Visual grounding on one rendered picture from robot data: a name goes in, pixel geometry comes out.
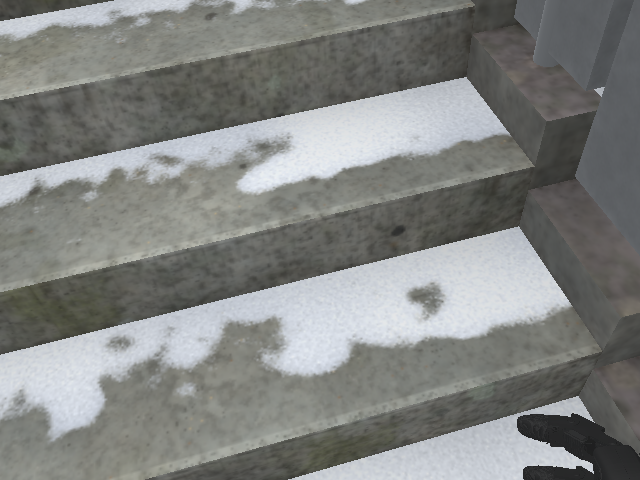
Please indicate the right robot hand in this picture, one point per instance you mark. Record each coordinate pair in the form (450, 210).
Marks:
(584, 439)

